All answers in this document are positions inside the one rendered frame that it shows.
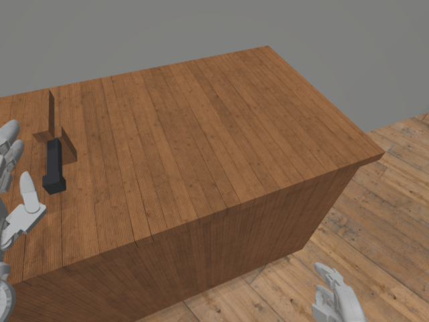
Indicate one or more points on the tap lever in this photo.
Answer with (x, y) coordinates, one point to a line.
(53, 182)

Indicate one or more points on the robot left forearm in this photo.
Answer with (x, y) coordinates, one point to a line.
(7, 293)

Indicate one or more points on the robot right hand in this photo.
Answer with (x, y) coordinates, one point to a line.
(342, 305)

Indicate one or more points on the robot left hand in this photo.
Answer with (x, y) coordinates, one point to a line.
(24, 217)

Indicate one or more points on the counter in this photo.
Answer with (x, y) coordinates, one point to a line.
(179, 178)

